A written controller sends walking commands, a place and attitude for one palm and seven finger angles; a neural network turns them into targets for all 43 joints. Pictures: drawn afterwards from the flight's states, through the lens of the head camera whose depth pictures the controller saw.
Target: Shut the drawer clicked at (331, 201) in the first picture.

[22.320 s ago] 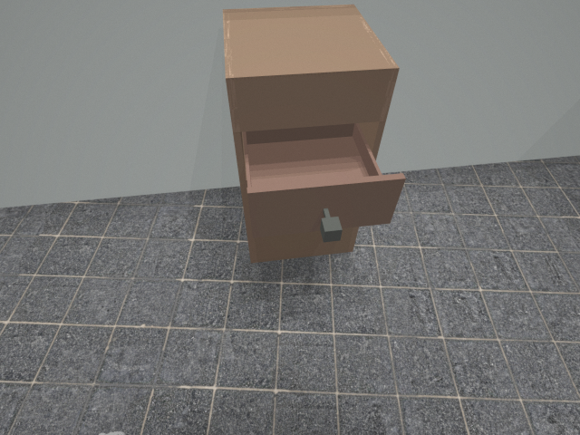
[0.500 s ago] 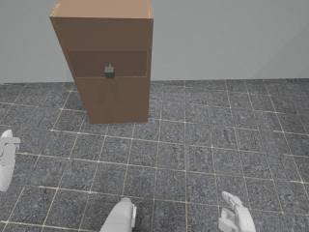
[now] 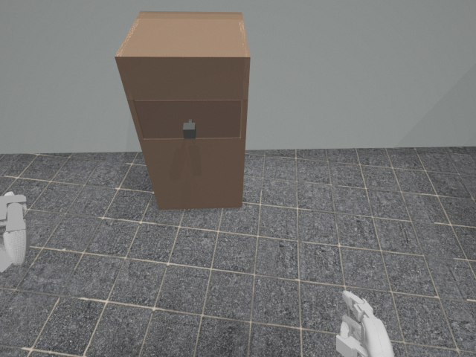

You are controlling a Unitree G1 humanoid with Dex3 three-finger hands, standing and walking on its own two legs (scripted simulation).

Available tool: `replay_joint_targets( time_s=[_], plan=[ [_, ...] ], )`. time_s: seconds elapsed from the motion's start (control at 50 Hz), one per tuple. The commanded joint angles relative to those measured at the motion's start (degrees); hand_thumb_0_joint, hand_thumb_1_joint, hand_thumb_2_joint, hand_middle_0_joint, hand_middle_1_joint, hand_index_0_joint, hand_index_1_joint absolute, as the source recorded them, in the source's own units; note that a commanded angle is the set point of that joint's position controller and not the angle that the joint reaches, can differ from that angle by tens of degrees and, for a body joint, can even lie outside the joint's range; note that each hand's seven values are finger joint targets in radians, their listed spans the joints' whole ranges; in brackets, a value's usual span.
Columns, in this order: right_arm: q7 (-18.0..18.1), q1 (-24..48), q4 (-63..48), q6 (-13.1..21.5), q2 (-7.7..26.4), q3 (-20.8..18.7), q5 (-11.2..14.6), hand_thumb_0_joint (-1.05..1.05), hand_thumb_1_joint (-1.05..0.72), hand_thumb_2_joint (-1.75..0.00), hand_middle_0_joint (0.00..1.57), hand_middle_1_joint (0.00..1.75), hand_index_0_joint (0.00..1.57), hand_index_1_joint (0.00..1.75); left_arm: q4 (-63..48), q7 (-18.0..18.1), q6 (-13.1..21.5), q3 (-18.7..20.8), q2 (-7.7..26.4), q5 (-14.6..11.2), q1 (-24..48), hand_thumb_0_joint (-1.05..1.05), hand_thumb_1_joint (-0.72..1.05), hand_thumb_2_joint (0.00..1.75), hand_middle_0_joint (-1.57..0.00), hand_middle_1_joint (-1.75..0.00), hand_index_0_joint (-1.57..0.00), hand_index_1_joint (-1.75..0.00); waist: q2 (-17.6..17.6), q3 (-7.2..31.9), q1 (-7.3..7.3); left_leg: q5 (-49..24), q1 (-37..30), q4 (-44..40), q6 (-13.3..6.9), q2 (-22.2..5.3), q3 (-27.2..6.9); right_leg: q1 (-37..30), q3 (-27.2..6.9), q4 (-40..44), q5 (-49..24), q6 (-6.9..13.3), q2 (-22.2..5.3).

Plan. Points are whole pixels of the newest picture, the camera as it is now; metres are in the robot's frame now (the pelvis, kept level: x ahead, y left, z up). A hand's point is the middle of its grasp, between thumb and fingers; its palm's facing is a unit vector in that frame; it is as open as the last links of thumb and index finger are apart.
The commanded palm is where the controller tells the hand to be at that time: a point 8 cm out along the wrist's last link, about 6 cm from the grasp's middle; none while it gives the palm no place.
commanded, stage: stop stepping back and stand still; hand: left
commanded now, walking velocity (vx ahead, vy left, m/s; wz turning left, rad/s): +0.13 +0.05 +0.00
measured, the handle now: (190, 127) +0.92 +0.21 -0.19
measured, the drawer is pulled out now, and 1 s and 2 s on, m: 0.00 0.00 0.00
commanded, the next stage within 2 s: let the arm hang, fingers relaxed in 0.08 s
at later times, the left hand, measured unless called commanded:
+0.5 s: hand out of the picture +0.14 +0.18 -0.14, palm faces +0.03 -0.99 -0.13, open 3.2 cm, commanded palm none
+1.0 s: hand out of the picture +0.02 +0.20 -0.15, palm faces +0.02 -0.98 -0.21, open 7.1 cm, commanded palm none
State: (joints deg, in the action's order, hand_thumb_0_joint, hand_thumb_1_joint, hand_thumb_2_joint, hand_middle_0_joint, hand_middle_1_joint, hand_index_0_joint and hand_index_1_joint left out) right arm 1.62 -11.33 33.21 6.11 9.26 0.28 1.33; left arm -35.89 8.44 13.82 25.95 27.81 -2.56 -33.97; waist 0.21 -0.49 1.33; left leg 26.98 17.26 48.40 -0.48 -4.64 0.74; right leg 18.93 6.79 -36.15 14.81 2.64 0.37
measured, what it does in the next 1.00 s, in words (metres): steps on the spot: left foot, then right foot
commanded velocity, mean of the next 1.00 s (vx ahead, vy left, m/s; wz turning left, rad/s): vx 0.00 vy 0.00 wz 0.00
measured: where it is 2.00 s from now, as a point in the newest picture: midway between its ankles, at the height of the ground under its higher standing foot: outside the picture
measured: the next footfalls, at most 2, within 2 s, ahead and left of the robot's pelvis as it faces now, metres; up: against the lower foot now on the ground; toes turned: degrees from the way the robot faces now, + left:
left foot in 0.22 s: +0.07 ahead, +0.14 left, +0.00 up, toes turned +3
right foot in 0.48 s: +0.06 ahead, -0.11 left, +0.00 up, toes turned +2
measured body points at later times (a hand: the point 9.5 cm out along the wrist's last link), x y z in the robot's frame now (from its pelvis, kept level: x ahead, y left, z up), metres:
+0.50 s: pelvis +0.01 +0.01 +0.00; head +0.05 +0.05 +0.45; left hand +0.14 +0.23 -0.13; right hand +0.06 -0.22 -0.12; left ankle +0.03 +0.14 -0.72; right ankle +0.02 -0.11 -0.72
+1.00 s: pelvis +0.02 +0.02 +0.02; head +0.04 +0.02 +0.47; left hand +0.02 +0.25 -0.14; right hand +0.02 -0.20 -0.14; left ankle +0.03 +0.14 -0.72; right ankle +0.02 -0.11 -0.72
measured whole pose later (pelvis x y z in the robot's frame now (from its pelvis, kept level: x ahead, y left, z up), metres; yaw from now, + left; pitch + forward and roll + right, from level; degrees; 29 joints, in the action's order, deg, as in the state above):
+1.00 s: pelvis +0.02 +0.02 +0.02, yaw +0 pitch -1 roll +0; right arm 0.8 -15.8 62.6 -0.4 8.2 -1.2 -0.8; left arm 62.3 1.7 -0.4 0.3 9.5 0.6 -16.3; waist 0.2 -2.7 0.3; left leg 12.9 11.8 25.5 -0.5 -0.6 2.4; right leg 10.8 -2.5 -25.4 13.7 -1.3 -0.7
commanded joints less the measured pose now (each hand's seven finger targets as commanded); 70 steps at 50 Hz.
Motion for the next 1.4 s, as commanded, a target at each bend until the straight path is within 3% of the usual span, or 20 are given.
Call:
replay_joint_targets(
  time_s=[0.0,0.06,0.08,0.14,0.16,0.18,0.22,0.24,0.28,0.32,0.36,0.38,0.42,0.44,0.46,0.48,0.52,0.62,0.76,1.38],
  plan=[
    [0.64,3.98,-5.95,-0.29,8.68,-3.98,-0.25,0.00,-0.90,-0.90,0.20,0.30,0.20,0.30,1.28,-0.38,0.42,2.84,3.41,-0.16,1.65,0.00,0.90,0.90,-1.40,-1.60,-1.40,-1.60,-10.39,-2.92,0.05,-0.52,16.95,21.92,-0.68,1.57,-2.44,2.28,-33.66,29.47,33.85,6.33,-19.07],
    [1.67,6.69,-6.96,-0.55,7.70,-2.42,-0.79,0.00,-0.90,-0.90,0.20,0.30,0.20,0.30,-8.70,-0.69,1.18,-0.78,2.78,0.04,7.64,0.00,0.90,0.90,-1.40,-1.60,-1.40,-1.60,-11.64,-2.32,0.76,-6.52,6.13,7.65,-0.81,-0.27,0.79,9.61,-17.01,27.46,23.19,5.94,-15.57],
    [2.36,7.16,-6.94,0.28,7.54,-2.13,-1.05,0.00,-0.90,-0.90,0.20,0.30,0.20,0.30,-10.75,-0.22,1.46,-1.14,3.17,0.48,8.34,0.00,0.90,0.90,-1.40,-1.60,-1.40,-1.60,-10.83,-1.18,0.15,-6.66,1.45,1.67,-1.26,0.43,2.25,10.28,-15.19,26.86,22.24,5.72,-14.85],
    [3.84,4.01,-6.41,2.75,7.89,-2.08,-2.08,0.00,-0.90,-0.90,0.20,0.30,0.20,0.30,-19.59,1.42,1.86,-1.90,3.88,1.22,7.38,0.00,0.90,0.90,-1.40,-1.60,-1.40,-1.60,2.21,3.28,0.02,-7.80,-11.24,-19.49,-2.15,3.18,3.72,7.15,-11.79,18.86,21.13,3.66,-12.06],
    [-3.09,-4.90,8.83,4.01,12.99,-5.00,-3.06,0.00,-0.90,-0.90,0.20,0.30,0.20,0.30,38.16,-5.92,-8.74,-21.98,-12.82,6.06,8.93,0.00,0.90,0.90,-1.40,-1.60,-1.40,-1.60,14.07,-0.44,7.18,-13.74,-14.82,-22.05,-3.88,-6.22,-11.74,24.39,-2.52,-6.57,13.18,-0.52,-8.75],
    [-3.52,-8.99,4.59,-2.54,13.83,-4.44,-2.71,0.00,-0.90,-0.90,0.20,0.30,0.20,0.30,36.86,-6.90,-14.09,-18.98,-13.52,5.04,7.26,0.00,0.90,0.90,-1.36,-1.56,-1.36,-1.56,23.91,-1.69,4.41,-15.21,-5.57,-30.42,-8.69,-15.26,-27.09,22.96,-4.40,-20.16,21.66,-3.90,-1.55],
    [-2.26,-3.28,0.09,-2.88,13.97,-4.72,-4.27,0.00,-0.90,-0.90,0.20,0.30,0.20,0.30,36.44,-7.38,-14.17,-20.01,-12.54,5.34,10.77,0.00,0.90,0.90,-1.28,-1.47,-1.28,-1.47,6.91,0.11,2.15,-20.46,3.39,-27.49,-14.50,-16.36,-29.35,18.51,-10.39,-29.46,16.95,-3.49,-3.62],
    [-2.20,-3.83,0.10,-2.09,12.51,-4.10,-4.90,0.00,-0.90,-0.90,0.20,0.30,0.20,0.30,38.92,-7.67,-13.78,-20.71,-12.64,5.64,14.00,0.00,0.90,0.90,-1.24,-1.43,-1.24,-1.43,0.75,4.50,2.26,-31.13,-0.36,-25.15,-13.03,-13.57,-26.50,17.64,-9.83,-31.21,16.35,-3.81,-2.22],
    [-1.54,-4.17,2.06,-2.03,11.91,-3.06,-4.71,0.00,-0.90,-0.90,0.20,0.30,0.20,0.30,46.20,-7.90,-13.66,-22.08,-13.14,4.77,18.08,0.00,0.90,0.90,-1.16,-1.34,-1.16,-1.34,-3.14,7.99,1.12,-53.38,-6.34,-22.07,-10.79,-10.44,-17.63,14.40,-9.77,-28.11,14.18,-4.54,-1.81],
    [-1.18,-4.26,5.16,-2.56,12.62,-3.07,-4.20,0.00,-0.90,-0.90,0.20,0.30,0.20,0.30,53.82,-8.11,-14.21,-22.95,-12.60,4.19,19.46,0.00,0.90,0.90,-1.08,-1.25,-1.08,-1.25,3.38,8.77,0.22,-55.94,-8.82,-22.59,-9.27,-8.19,-11.07,10.01,-7.57,-20.51,12.36,-5.03,-1.41],
    [-1.05,-4.12,7.39,-3.36,12.55,-2.90,-3.61,0.00,-0.90,-0.90,0.20,0.30,0.20,0.30,60.73,-8.22,-14.28,-23.20,-10.73,4.00,19.36,0.00,0.90,0.90,-1.00,-1.17,-1.00,-1.17,14.00,7.98,-0.45,-50.56,-6.79,-23.17,-7.40,-6.10,-6.85,2.79,-5.60,-9.71,9.82,-5.03,-0.57],
    [-0.95,-4.16,8.57,-3.83,11.68,-2.79,-3.29,0.00,-0.90,-0.90,0.20,0.30,0.20,0.30,64.32,-8.25,-14.17,-23.20,-10.22,3.71,18.19,0.00,0.90,0.90,-0.96,-1.12,-0.96,-1.12,15.32,7.36,-1.07,-45.14,-4.52,-22.60,-6.54,-5.38,-5.98,-2.02,-5.51,-3.50,6.83,-4.75,-0.30],
    [-1.04,-4.35,10.05,-4.54,9.52,-2.50,-2.31,0.00,-0.90,-0.90,0.20,0.30,0.20,0.30,70.98,-8.13,-13.60,-22.98,-7.98,3.60,14.26,0.00,0.90,0.90,-0.88,-1.04,-0.88,-1.04,8.51,7.12,-2.80,-25.87,2.01,-18.56,-2.96,-1.04,-3.52,-13.18,-9.11,9.34,-4.72,-3.96,-1.66],
    [-1.18,-4.41,10.16,-4.86,6.77,-2.08,-1.78,0.00,-0.90,-0.90,0.20,0.30,0.20,0.30,73.65,-7.66,-13.21,-22.68,-5.28,3.91,12.91,0.00,0.90,0.90,-0.84,-0.99,-0.84,-0.99,-0.18,5.79,-2.83,-10.16,7.56,-14.79,-0.66,3.04,-0.79,-14.76,-19.65,12.50,-8.42,-1.11,-8.89],
    [-1.42,-5.13,10.33,-5.32,5.80,-1.73,-1.75,0.00,-0.90,-0.90,0.20,0.30,0.20,0.30,75.34,-7.60,-13.06,-22.72,-2.95,3.92,13.59,0.00,0.90,0.90,-0.80,-0.95,-0.80,-0.95,-6.18,4.01,-2.04,-2.66,6.86,-13.45,0.23,4.34,1.03,-10.69,-22.64,16.37,-9.31,2.02,-14.61],
    [-1.60,-6.09,11.67,-5.66,5.60,-2.21,-2.22,0.00,-0.90,-0.90,0.20,0.30,0.20,0.30,76.24,-7.73,-13.01,-22.77,-4.10,4.19,15.76,0.00,0.90,0.90,-0.76,-0.91,-0.76,-0.91,-2.44,2.56,-0.63,-3.65,1.85,-13.52,0.24,4.27,1.11,-4.91,-21.98,17.39,-5.27,3.75,-15.48],
    [-1.55,-6.74,14.55,-6.15,4.68,-2.62,-2.83,0.00,-0.90,-0.90,0.20,0.30,0.20,0.30,77.72,-7.39,-12.81,-22.87,-8.42,4.01,20.01,0.00,0.90,0.90,-0.68,-0.82,-0.68,-0.82,-1.80,2.05,0.56,-13.01,-4.08,-15.96,0.10,3.42,-0.57,0.14,-17.42,15.17,-1.05,2.24,-8.61],
    [-1.00,-6.74,19.19,-5.87,6.25,-2.71,-2.64,0.00,-0.90,-0.90,0.20,0.30,0.20,0.30,83.59,-7.02,-13.65,-23.74,-10.82,3.43,20.30,0.00,0.90,0.90,-0.48,-0.60,-0.48,-0.60,2.28,-1.21,-0.77,-15.51,-2.64,-25.44,-1.59,-0.98,-5.39,-3.34,-11.35,12.99,-1.20,-0.78,-3.81],
    [-0.61,-7.93,23.80,-5.85,5.65,-2.67,-2.30,0.00,-0.90,-0.90,0.20,0.30,0.20,0.30,90.29,-6.72,-13.42,-24.26,-11.02,3.29,18.46,0.00,0.90,0.90,-0.20,-0.30,-0.20,-0.30,-0.76,-1.40,-0.72,-16.35,-6.05,-26.58,-1.28,-0.42,-3.50,-4.36,-12.18,15.32,-2.95,-0.84,-4.47],
    [0.59,-10.07,31.11,-5.13,1.92,-2.35,-2.03,0.00,-0.90,-0.90,0.20,0.30,0.20,0.30,99.72,-5.92,-12.91,-24.50,-15.31,3.29,13.80,0.00,0.90,0.90,-0.20,-0.30,-0.20,-0.30,-0.35,-3.36,-0.83,-21.78,-9.02,-27.72,-1.48,-0.69,-2.37,-6.12,-11.25,15.79,-8.03,-1.21,-4.79]
  ],
)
